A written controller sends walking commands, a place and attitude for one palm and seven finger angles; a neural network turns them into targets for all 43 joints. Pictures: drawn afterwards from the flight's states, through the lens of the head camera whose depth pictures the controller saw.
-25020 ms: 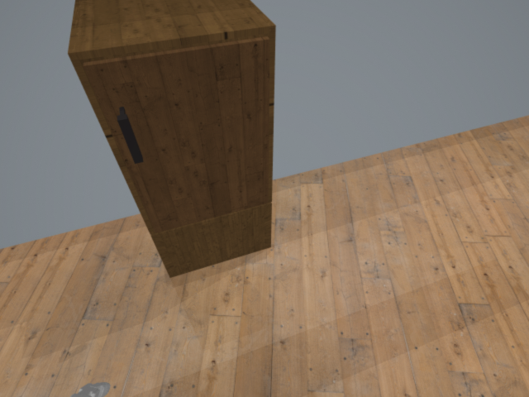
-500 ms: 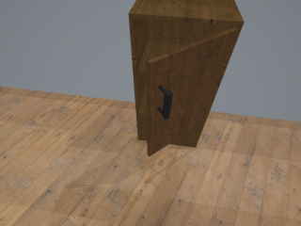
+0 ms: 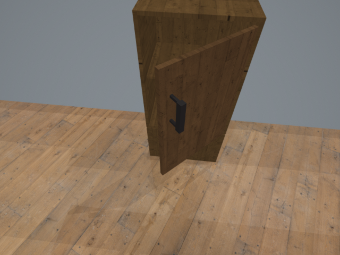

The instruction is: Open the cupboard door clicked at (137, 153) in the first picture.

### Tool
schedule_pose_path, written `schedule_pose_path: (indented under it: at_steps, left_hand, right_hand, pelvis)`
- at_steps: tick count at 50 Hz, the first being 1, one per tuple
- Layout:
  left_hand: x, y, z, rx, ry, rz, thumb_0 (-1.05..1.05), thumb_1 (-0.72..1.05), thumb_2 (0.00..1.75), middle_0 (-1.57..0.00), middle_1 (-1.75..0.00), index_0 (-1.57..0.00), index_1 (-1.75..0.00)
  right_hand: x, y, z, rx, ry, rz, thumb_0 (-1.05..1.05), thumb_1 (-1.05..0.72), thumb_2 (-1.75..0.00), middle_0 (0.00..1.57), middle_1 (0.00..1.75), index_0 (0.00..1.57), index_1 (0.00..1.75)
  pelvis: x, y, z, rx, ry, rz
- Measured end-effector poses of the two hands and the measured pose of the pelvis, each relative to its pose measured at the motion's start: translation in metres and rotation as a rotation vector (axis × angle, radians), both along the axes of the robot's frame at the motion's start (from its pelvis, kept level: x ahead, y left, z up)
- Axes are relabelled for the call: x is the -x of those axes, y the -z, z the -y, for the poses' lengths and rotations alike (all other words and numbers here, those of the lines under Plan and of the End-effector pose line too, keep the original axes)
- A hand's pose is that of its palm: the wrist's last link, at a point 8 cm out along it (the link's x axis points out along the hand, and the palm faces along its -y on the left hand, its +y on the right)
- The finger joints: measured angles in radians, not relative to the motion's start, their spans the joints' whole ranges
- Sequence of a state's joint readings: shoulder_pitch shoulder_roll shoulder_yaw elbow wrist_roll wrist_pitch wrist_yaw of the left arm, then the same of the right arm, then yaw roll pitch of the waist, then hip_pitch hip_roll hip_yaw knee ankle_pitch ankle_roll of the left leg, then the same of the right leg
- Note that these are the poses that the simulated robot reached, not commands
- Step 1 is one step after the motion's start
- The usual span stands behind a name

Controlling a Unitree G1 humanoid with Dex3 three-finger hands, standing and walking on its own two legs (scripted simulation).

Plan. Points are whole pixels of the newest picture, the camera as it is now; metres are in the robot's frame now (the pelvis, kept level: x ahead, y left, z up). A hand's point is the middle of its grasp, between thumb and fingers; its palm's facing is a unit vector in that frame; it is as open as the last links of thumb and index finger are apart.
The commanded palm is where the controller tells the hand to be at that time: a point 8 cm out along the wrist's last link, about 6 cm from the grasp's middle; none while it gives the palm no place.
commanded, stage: walk to a spot facing it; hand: left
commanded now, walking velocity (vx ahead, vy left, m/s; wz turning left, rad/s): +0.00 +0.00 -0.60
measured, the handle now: (176, 114) +0.52 +0.02 -0.01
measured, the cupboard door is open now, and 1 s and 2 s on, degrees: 44 44 44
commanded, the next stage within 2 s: none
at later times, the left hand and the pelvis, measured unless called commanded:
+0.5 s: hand out of the picture +0.07 +0.14 -0.15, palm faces -0.15 -0.94 -0.29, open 7.4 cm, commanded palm none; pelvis -0.01 -0.05 +0.00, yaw -15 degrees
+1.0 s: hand (113, 233) +0.20 +0.18 -0.18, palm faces -0.45 -0.86 -0.22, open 7.4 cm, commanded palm none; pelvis +0.04 +0.01 +0.00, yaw -32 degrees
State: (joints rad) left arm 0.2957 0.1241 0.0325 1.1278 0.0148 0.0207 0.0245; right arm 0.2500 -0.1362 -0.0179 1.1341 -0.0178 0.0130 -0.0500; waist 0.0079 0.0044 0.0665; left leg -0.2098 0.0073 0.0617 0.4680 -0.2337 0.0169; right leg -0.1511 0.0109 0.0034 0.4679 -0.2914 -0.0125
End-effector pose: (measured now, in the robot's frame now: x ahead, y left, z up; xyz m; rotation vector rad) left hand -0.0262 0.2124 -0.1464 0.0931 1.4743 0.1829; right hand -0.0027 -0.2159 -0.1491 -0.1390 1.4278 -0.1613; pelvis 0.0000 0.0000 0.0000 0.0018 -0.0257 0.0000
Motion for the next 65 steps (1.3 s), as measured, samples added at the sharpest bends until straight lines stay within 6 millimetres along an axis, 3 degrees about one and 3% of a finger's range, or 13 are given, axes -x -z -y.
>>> schedule_pose_path:
  at_steps: [8, 14, 25, 33, 38, 42, 47, 53, 58, 65]
  left_hand:
    - [-0.029, 0.002, -0.012, -0.047, 0.078, 0.023, 0.01, 0.91, 0.9, -0.2, -0.3, -0.2, -0.3]
    - [-0.065, -0.007, -0.004, -0.113, 0.154, 0.1, 0.01, 0.91, 0.9, -0.2, -0.3, -0.2, -0.3]
    - [-0.097, -0.028, 0.023, -0.113, 0.257, 0.128, 0.0, 0.9, 0.9, -0.2, -0.3, -0.21, -0.3]
    - [-0.117, -0.023, 0.021, -0.076, 0.321, 0.126, 0.01, 0.9, 0.9, -0.2, -0.3, -0.21, -0.3]
    - [-0.135, -0.014, 0.007, -0.056, 0.372, 0.113, 0.01, 0.9, 0.9, -0.21, -0.3, -0.21, -0.3]
    - [-0.162, -0.002, -0.01, -0.043, 0.42, 0.109, 0.01, 0.9, 0.9, -0.21, -0.3, -0.21, -0.3]
    - [-0.213, 0.006, -0.019, -0.026, 0.516, 0.143, 0.01, 0.91, 0.9, -0.2, -0.3, -0.2, -0.3]
    - [-0.272, -0.005, 0.003, 0.004, 0.655, 0.205, 0.01, 0.91, 0.9, -0.2, -0.3, -0.2, -0.3]
    - [-0.309, -0.01, 0.047, 0.027, 0.789, 0.246, 0.01, 0.91, 0.9, -0.2, -0.3, -0.2, -0.3]
    - [-0.339, -0.014, 0.136, 0.059, 0.968, 0.377, 0.01, 0.91, 0.9, -0.2, -0.3, -0.2, -0.3]
  right_hand:
    - [0.003, 0.008, 0.025, 0.029, 0.079, 0.046, 0.01, -0.9, -0.9, 0.2, 0.3, 0.2, 0.3]
    - [0.003, 0.023, 0.058, 0.022, 0.126, 0.081, 0.01, -0.9, -0.9, 0.2, 0.3, 0.2, 0.3]
    - [-0.042, -0.008, 0.095, 0.058, 0.202, 0.235, 0.01, -0.9, -0.9, 0.2, 0.3, 0.2, 0.3]
    - [-0.065, -0.024, 0.095, 0.098, 0.241, 0.313, 0.01, -0.9, -0.9, 0.2, 0.3, 0.2, 0.3]
    - [-0.071, -0.033, 0.083, 0.126, 0.275, 0.338, 0.01, -0.9, -0.9, 0.2, 0.3, 0.2, 0.3]
    - [-0.068, -0.036, 0.067, 0.161, 0.315, 0.352, 0.01, -0.9, -0.9, 0.2, 0.3, 0.2, 0.3]
    - [-0.034, -0.038, 0.042, 0.198, 0.36, 0.284, 0.01, -0.9, -0.9, 0.2, 0.3, 0.2, 0.3]
    - [0.03, -0.042, 0.011, 0.191, 0.489, 0.154, 0.01, -0.9, -0.9, 0.2, 0.3, 0.2, 0.3]
    - [0.086, -0.033, -0.011, 0.169, 0.633, 0.074, 0.01, -0.9, -0.9, 0.2, 0.3, 0.2, 0.3]
    - [0.156, 0.001, -0.032, 0.094, 0.806, -0.017, 0.01, -0.9, -0.9, 0.2, 0.3, 0.2, 0.3]
  pelvis:
    - [0.006, 0.009, 0.011, -0.025, 0.082, -0.017]
    - [0.009, 0.017, 0.032, -0.024, 0.135, -0.011]
    - [0.005, -0.004, 0.046, -0.055, 0.263, -0.044]
    - [-0.005, -0.004, 0.036, -0.036, 0.346, -0.048]
    - [-0.016, -0.002, 0.021, -0.024, 0.398, -0.056]
    - [-0.029, 0.004, 0.005, -0.004, 0.439, -0.069]
    - [-0.04, 0.005, -0.009, 0.015, 0.519, -0.057]
    - [-0.046, -0.004, -0.014, 0.042, 0.614, -0.054]
    - [-0.048, -0.002, -0.01, 0.033, 0.699, -0.043]
    - [-0.039, 0.019, 0.014, -0.005, 0.795, -0.029]
